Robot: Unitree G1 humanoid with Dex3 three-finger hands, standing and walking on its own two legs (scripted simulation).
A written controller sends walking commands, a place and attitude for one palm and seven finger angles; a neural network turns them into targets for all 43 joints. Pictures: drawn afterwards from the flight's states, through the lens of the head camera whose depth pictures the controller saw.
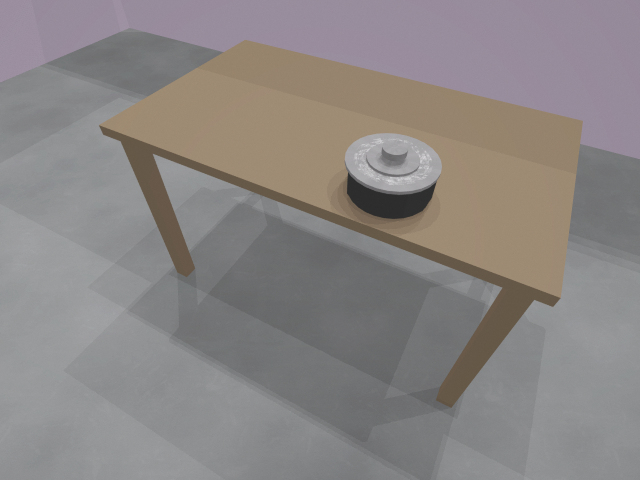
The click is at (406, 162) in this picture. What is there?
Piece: lid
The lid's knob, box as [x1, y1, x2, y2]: [381, 140, 407, 160]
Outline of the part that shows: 382,145 381,153 387,159 401,160 406,156 407,146 400,141 389,140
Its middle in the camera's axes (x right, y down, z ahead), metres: +0.15 -0.18 +0.80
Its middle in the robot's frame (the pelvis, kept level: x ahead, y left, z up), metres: +0.73 -0.11 +0.01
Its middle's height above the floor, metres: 0.78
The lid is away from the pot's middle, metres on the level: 0.00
